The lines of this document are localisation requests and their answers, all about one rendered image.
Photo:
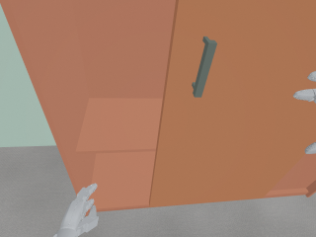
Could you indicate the left robot hand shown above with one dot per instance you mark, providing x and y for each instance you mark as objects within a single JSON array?
[{"x": 74, "y": 217}]

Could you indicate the handle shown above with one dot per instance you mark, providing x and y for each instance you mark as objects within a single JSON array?
[{"x": 204, "y": 66}]

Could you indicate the wardrobe door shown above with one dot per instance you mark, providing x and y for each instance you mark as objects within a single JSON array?
[
  {"x": 246, "y": 131},
  {"x": 300, "y": 176}
]

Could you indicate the right robot hand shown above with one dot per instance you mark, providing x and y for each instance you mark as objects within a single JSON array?
[{"x": 308, "y": 95}]

